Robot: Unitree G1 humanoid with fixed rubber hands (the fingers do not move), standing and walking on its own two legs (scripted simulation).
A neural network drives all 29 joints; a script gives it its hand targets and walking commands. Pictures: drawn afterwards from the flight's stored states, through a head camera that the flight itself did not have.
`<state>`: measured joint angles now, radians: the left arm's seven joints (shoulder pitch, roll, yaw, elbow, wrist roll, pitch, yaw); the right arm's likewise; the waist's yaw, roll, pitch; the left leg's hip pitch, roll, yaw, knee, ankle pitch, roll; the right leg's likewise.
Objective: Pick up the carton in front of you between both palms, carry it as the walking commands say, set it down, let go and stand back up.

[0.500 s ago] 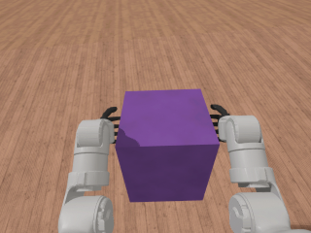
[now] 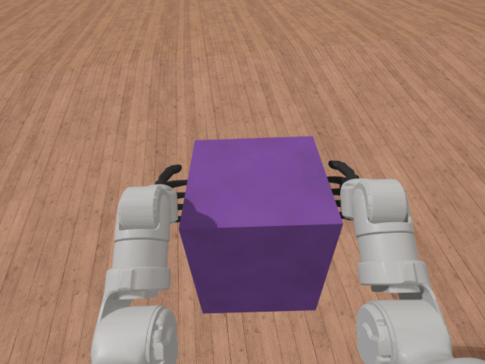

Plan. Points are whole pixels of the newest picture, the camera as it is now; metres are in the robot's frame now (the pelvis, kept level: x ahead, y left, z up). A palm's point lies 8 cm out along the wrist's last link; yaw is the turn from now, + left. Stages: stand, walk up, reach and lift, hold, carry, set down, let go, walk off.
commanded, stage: carry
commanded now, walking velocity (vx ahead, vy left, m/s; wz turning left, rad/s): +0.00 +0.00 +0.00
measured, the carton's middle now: (256, 226) +0.35 +0.00 +0.05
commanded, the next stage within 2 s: none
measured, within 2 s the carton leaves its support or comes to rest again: neither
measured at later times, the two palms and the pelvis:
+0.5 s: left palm (167, 147) +0.43 +0.16 +0.17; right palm (336, 130) +0.45 -0.14 +0.18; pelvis +0.09 -0.01 +0.01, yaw +1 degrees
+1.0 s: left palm (198, 76) +0.74 +0.13 +0.17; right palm (316, 66) +0.76 -0.17 +0.17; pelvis +0.37 -0.04 +0.03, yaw +0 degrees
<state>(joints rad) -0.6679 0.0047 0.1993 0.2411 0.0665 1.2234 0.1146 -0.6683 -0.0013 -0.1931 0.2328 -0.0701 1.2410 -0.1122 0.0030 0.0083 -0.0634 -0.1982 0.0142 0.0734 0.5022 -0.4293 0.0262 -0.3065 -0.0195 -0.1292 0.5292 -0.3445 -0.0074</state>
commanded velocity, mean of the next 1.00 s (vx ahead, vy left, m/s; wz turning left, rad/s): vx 0.47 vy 0.00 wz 0.00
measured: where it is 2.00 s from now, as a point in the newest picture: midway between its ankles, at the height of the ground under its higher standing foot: (263, 203)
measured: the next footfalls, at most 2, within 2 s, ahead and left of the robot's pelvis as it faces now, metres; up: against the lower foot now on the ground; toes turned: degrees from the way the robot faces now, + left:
left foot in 0.56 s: +0.17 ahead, +0.09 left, +0.02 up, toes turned +6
right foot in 0.88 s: +0.50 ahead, -0.10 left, +0.06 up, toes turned -7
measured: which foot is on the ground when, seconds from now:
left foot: down 0.00-0.36, up 0.38-0.54, down 0.56-0.88, up 0.90-1.00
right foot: down 0.00-0.56, up 0.58-0.86, down 0.88-1.00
